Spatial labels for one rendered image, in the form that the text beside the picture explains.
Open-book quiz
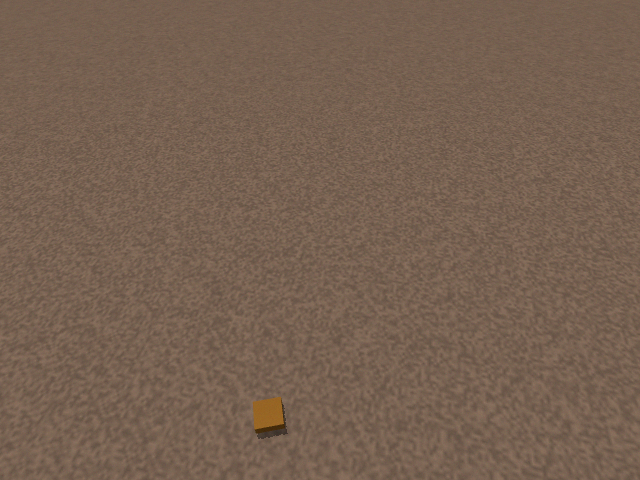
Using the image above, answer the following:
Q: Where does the small box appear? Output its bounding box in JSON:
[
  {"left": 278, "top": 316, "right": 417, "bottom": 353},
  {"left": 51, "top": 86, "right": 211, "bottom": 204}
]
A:
[{"left": 253, "top": 397, "right": 285, "bottom": 434}]

